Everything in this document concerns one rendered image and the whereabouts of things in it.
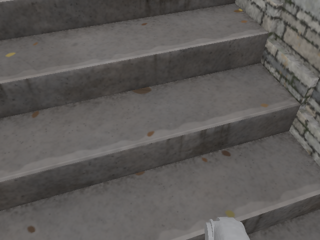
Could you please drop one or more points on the robot right thigh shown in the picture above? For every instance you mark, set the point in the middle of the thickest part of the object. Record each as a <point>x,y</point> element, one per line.
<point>225,228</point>

